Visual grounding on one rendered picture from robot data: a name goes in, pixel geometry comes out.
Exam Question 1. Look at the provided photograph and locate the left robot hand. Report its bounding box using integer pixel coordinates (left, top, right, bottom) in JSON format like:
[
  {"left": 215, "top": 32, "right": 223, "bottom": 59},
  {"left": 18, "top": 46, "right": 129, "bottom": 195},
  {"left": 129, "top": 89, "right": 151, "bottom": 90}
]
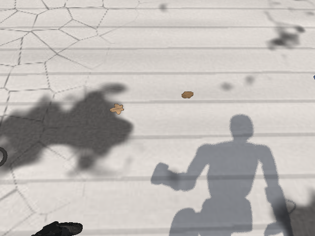
[{"left": 32, "top": 221, "right": 83, "bottom": 236}]

